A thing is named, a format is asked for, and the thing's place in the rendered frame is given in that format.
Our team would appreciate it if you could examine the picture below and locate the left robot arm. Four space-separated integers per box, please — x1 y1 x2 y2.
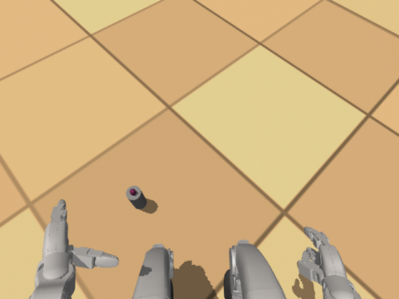
29 252 75 299

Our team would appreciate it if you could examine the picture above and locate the left robot hand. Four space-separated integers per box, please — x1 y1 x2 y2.
42 199 119 269

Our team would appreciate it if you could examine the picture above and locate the bottle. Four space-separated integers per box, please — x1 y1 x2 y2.
126 186 147 209

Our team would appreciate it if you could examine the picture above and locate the right robot hand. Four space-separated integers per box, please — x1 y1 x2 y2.
298 227 347 285

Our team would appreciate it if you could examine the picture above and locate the right robot arm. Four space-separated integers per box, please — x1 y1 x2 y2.
322 275 362 299

